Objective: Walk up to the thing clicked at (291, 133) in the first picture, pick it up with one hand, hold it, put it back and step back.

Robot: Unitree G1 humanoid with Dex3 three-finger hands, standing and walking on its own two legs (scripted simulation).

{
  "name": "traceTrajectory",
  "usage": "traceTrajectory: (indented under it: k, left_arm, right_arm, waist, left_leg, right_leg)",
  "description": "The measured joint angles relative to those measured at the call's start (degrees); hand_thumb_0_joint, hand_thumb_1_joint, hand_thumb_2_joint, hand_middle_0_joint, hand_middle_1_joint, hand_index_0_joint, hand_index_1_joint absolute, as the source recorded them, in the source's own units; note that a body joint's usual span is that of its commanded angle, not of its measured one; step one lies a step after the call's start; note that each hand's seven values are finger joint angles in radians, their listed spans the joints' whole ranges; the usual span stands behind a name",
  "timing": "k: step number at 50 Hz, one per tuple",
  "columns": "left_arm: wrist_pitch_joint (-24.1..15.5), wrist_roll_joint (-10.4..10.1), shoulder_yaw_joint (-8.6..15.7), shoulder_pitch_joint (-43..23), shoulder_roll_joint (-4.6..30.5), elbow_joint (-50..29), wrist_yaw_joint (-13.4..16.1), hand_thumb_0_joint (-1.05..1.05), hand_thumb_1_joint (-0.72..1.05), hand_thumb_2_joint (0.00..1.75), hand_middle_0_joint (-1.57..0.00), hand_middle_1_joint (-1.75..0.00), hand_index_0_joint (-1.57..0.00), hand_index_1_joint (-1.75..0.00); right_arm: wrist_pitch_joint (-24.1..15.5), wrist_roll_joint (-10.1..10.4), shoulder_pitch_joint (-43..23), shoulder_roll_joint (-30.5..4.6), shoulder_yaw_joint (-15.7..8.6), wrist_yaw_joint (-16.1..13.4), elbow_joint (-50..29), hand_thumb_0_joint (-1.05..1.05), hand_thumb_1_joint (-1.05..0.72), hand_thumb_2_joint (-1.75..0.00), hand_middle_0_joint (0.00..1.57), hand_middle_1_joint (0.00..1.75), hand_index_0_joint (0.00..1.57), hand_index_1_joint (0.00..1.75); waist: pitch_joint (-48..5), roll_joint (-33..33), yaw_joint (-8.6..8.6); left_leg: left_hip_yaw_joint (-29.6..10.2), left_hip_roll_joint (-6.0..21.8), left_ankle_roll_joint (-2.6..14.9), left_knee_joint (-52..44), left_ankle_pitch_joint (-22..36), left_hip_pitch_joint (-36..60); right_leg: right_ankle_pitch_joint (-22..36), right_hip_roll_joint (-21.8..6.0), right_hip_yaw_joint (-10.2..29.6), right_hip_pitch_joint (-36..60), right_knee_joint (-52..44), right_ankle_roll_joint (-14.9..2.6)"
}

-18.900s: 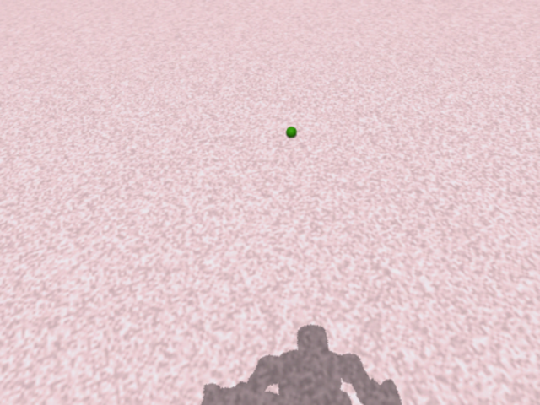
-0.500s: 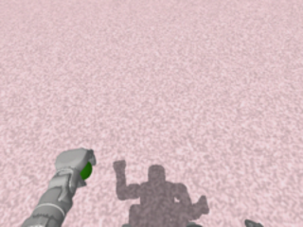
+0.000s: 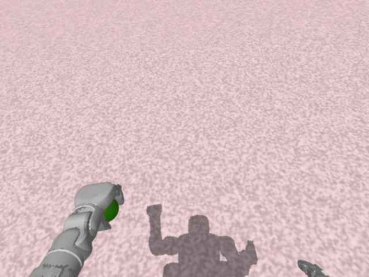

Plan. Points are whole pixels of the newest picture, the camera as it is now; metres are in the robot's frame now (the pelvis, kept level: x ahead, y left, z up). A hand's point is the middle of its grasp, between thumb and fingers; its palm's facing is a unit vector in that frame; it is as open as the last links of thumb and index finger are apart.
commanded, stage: hold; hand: left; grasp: from above
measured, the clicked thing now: (105, 209) +0.33 +0.22 -0.07
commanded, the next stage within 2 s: crouch in 1.54 s
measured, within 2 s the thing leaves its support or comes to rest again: neither
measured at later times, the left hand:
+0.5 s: hand (101, 210) +0.31 +0.22 -0.03, palm faces -0.45 -0.06 -0.89, open 8.2 cm
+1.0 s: hand (98, 212) +0.29 +0.21 -0.01, palm faces -0.44 -0.06 -0.90, open 8.2 cm
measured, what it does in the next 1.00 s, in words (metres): stands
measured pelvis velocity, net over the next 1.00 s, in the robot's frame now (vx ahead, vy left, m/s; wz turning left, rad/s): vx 0.00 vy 0.00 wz -0.01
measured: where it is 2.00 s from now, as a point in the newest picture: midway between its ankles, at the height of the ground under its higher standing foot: outside the picture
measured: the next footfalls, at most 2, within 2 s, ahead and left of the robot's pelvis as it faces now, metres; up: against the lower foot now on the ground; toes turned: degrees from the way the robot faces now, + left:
none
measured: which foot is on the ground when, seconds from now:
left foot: down 0.00-1.00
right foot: down 0.00-1.00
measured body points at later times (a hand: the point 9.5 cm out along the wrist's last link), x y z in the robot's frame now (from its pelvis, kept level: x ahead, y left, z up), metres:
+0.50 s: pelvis +0.01 +0.00 +0.01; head +0.02 -0.02 +0.46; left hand +0.32 +0.22 +0.02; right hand +0.15 -0.26 -0.11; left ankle +0.02 +0.13 -0.72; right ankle +0.00 -0.15 -0.72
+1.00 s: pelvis +0.00 +0.00 +0.02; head +0.00 -0.03 +0.47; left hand +0.31 +0.21 +0.04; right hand +0.15 -0.26 -0.10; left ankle +0.02 +0.13 -0.72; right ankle +0.00 -0.15 -0.72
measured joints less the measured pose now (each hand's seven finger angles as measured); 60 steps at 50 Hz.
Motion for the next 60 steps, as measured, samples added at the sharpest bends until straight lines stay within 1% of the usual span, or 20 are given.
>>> traceTrajectory:
  k: [6,18,39,46,60]
  left_arm:
    - [0.12,0.13,-0.22,0.64,0.14,-2.20,-1.14,0.01,0.21,0.48,-0.74,-0.78,-0.75,-0.69]
    - [0.65,-0.26,-0.71,1.63,0.42,-5.38,-3.44,0.01,0.22,0.47,-0.73,-0.79,-0.74,-0.70]
    - [0.76,-0.34,-0.75,2.76,0.42,-8.17,-5.65,0.01,0.20,0.52,-0.72,-0.81,-0.73,-0.71]
    - [0.51,-0.58,-0.98,3.18,0.93,-9.32,-6.72,0.01,0.21,0.52,-0.71,-0.82,-0.73,-0.71]
    - [0.50,-1.24,-1.10,3.72,0.77,-10.38,-7.50,0.01,0.22,0.49,-0.71,-0.81,-0.73,-0.70]
  right_arm:
    - [0.72,0.21,-0.43,0.02,0.04,-0.07,-0.50,0.01,-0.91,-0.90,0.20,0.30,0.21,0.30]
    - [1.87,0.57,-1.08,0.14,0.19,-0.17,-1.10,0.01,-0.91,-0.90,0.20,0.30,0.20,0.30]
    - [3.34,0.84,-1.92,-0.22,0.51,-0.34,-2.29,0.01,-0.91,-0.90,0.20,0.30,0.20,0.30]
    - [3.55,0.99,-2.21,-0.23,0.75,-0.56,-2.64,0.01,-0.91,-0.90,0.20,0.30,0.20,0.30]
    - [3.38,1.17,-2.90,0.09,1.26,-0.91,-2.75,0.01,-0.91,-0.90,0.20,0.30,0.20,0.30]
  waist:
    - [0.52,0.07,0.52]
    - [1.20,0.23,1.32]
    - [2.01,0.48,1.63]
    - [2.41,0.66,1.75]
    - [2.84,1.01,2.01]
  left_leg:
    - [0.24,-0.08,-0.03,-1.97,0.58,2.11]
    - [0.46,-0.20,-0.07,-5.22,1.76,5.38]
    - [0.43,-0.19,-0.25,-9.23,4.12,9.21]
    - [0.56,-0.25,-0.25,-10.25,4.83,10.11]
    - [0.68,-0.28,-0.28,-11.40,5.74,10.99]
  right_leg:
    - [0.54,-0.05,0.16,1.93,-1.76,-0.03]
    - [1.57,-0.13,0.25,4.95,-4.63,-0.10]
    - [3.57,-0.02,0.12,8.48,-8.00,-0.35]
    - [4.20,-0.06,0.24,9.22,-8.77,-0.39]
    - [4.92,-0.05,0.36,9.85,-9.51,-0.43]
